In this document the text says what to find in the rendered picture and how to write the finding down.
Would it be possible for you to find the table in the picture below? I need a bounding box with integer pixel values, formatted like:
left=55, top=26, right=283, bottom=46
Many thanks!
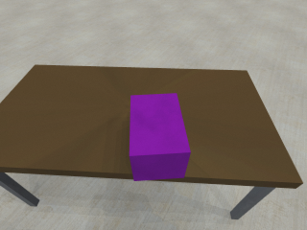
left=0, top=64, right=303, bottom=219

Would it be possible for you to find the carton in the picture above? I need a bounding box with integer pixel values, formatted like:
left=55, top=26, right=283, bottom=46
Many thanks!
left=129, top=93, right=191, bottom=181

